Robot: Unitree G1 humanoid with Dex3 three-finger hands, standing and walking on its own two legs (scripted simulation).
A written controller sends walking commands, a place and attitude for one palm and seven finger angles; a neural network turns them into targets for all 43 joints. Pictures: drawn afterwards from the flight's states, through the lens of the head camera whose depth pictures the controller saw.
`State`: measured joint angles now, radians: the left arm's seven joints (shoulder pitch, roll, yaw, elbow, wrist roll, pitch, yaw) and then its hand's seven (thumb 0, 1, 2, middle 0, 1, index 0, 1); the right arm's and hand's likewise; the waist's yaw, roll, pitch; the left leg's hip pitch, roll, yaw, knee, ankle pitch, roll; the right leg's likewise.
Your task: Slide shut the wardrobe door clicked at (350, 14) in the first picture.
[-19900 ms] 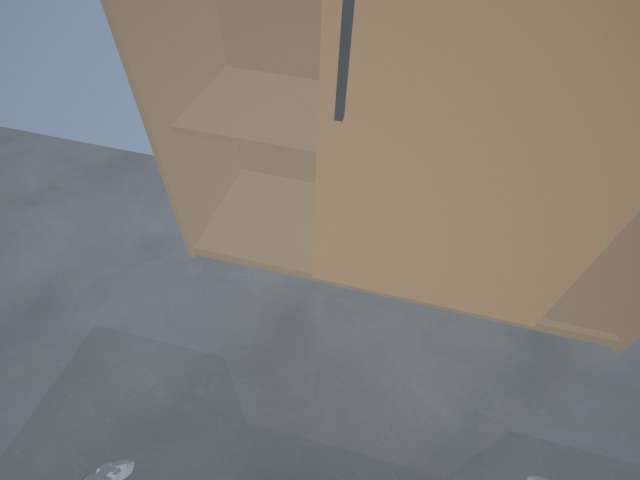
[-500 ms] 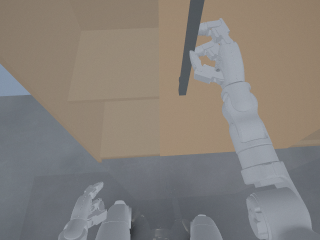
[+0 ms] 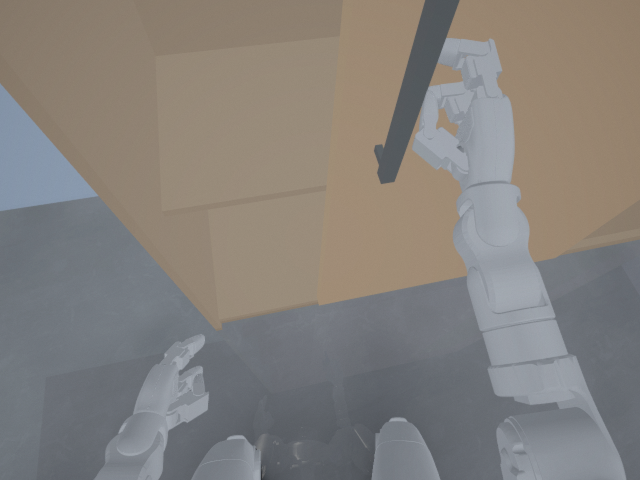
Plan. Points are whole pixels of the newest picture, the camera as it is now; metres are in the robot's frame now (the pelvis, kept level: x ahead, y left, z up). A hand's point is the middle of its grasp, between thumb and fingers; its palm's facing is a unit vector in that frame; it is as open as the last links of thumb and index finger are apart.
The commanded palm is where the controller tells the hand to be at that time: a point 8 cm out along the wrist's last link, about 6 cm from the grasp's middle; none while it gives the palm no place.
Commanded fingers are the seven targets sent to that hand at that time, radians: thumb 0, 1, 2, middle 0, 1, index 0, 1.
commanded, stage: step sideways, sliding the door along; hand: right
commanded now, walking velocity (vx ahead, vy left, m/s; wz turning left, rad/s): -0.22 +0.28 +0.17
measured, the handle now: (406, 82) +0.49 -0.12 +0.16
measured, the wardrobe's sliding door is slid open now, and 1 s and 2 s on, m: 0.30 0.00 0.00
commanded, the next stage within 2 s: stop walking and hold the door there in 1.26 s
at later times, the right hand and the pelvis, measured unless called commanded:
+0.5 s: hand (264, 160) +0.40 +0.03 +0.15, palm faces +0.20 +0.97 -0.13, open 6.2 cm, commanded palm +0.37 +0.05 +0.16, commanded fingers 0.00 -0.90 -0.90 0.45 1.40 0.45 1.40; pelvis +0.01 +0.17 -0.01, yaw -4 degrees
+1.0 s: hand (98, 184) +0.38 +0.18 +0.15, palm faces +0.28 +0.96 -0.09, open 6.0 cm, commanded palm +0.34 +0.21 +0.16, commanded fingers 0.00 -0.90 -0.90 0.45 1.40 0.45 1.40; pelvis -0.01 +0.34 +0.00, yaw -1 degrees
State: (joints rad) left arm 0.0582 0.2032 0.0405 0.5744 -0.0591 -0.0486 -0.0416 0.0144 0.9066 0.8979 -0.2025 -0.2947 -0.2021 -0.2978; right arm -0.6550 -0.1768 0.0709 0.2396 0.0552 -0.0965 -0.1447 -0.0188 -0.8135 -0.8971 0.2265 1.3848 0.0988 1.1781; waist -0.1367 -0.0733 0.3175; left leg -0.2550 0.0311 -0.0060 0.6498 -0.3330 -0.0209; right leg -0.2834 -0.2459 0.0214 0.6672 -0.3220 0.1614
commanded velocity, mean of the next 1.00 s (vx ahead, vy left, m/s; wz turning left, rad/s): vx -0.18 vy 0.28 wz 0.21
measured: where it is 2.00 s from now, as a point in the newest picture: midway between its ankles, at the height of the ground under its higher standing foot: outside the picture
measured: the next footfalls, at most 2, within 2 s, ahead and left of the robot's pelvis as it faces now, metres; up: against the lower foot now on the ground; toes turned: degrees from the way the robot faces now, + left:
right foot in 0.18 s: +0.04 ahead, -0.13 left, +0.00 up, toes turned -12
left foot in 0.40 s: +0.10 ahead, +0.27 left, +0.00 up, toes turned +1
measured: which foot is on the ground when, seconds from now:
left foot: down 0.00-0.20, up 0.22-0.38, down 0.40-0.64, up 0.66-0.90, down 0.92-1.00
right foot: down 0.00-0.04, up 0.06-0.16, down 0.18-0.42, up 0.44-0.60, down 0.62-0.96, up 0.98-1.00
